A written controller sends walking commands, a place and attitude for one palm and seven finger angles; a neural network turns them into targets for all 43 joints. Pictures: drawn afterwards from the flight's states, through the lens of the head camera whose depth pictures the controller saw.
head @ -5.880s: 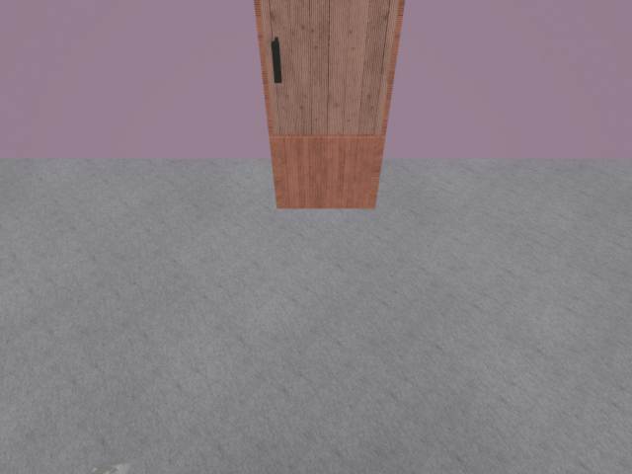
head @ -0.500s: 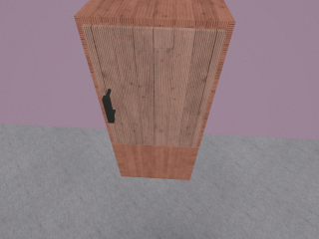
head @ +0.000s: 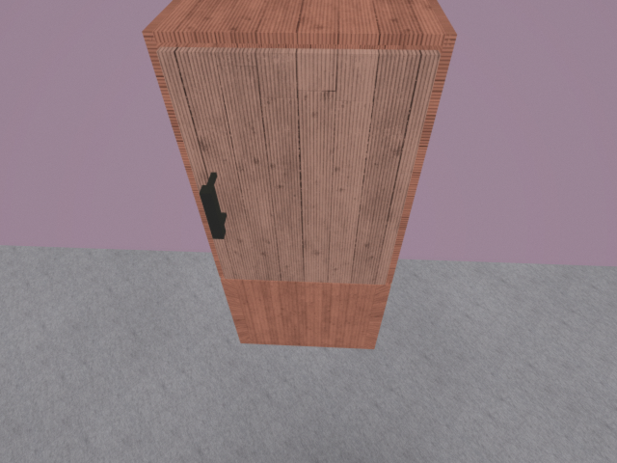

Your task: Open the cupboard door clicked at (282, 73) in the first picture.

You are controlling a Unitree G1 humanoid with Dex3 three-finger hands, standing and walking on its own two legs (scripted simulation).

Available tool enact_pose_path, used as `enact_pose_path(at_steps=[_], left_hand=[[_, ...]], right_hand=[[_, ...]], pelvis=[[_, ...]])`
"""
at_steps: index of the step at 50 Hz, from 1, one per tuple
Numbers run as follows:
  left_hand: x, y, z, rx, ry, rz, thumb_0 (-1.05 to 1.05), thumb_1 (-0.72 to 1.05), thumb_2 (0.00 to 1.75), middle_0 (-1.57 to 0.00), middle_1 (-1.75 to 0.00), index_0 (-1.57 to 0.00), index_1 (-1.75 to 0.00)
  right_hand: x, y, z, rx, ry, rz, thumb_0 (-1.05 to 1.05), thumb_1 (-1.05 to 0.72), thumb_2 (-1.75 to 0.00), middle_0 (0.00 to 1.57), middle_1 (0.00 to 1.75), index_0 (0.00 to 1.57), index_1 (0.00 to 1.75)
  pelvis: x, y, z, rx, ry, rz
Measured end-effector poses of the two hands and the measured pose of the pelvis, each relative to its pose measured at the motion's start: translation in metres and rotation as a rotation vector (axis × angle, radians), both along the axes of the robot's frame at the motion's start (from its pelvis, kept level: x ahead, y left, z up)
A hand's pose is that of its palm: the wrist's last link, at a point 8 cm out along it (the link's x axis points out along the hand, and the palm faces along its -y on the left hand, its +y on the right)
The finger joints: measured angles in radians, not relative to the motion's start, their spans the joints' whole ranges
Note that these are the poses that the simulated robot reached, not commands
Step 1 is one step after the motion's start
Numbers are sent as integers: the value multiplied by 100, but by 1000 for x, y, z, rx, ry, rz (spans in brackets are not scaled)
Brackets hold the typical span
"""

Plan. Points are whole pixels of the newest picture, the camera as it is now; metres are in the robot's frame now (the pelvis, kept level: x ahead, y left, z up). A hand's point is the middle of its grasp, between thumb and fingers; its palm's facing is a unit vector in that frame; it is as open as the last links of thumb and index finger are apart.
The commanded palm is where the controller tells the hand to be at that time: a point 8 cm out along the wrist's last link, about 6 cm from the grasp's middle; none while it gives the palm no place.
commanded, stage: look again from close up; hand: left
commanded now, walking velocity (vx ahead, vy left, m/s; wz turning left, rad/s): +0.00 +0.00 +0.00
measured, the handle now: (216, 205) +0.59 +0.22 -0.04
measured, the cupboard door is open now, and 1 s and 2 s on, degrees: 0 0 0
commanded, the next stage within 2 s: raise the hand with hooked fingers in 0.16 s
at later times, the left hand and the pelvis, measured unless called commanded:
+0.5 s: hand (175, 395) +0.21 +0.19 -0.02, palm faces +0.17 -0.98 -0.04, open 7.7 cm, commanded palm +0.13 +0.25 -0.06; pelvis +0.00 -0.01 -0.03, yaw +2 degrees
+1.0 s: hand (163, 418) +0.19 +0.21 -0.06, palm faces -0.04 -1.00 -0.05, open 10.5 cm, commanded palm +0.16 +0.27 -0.05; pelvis -0.03 -0.02 -0.10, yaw +1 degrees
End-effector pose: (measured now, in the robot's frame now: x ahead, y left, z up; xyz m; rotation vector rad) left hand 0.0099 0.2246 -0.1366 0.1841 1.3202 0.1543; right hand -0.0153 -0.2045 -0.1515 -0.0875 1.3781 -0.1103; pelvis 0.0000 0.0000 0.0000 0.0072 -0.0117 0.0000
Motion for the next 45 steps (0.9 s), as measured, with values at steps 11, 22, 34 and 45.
enact_pose_path(at_steps=[11,22,34,45], left_hand=[[16,0,0,-9,2,-6,1,92,90,-20,-30,-19,-29],[148,17,112,13,-918,94,2,87,88,-21,-34,-20,-33],[135,14,60,-196,-1232,-128,1,62,78,-23,-49,-22,-48],[152,29,82,-151,-1270,-205,2,36,67,-24,-65,-23,-65]], right_hand=[[30,-17,8,-48,-34,14,1,-91,-89,20,30,19,30],[132,-48,42,-156,-555,57,1,-91,-89,20,30,20,30],[247,-61,41,-196,-957,216,1,-90,-89,20,30,19,30],[197,-23,-25,-85,-728,197,1,-90,-89,20,30,20,30]], pelvis=[[11,-1,3,3,-1,-8],[9,-5,-12,-3,73,43],[-11,-22,-97,-15,264,25],[-21,-23,-107,-63,288,44]])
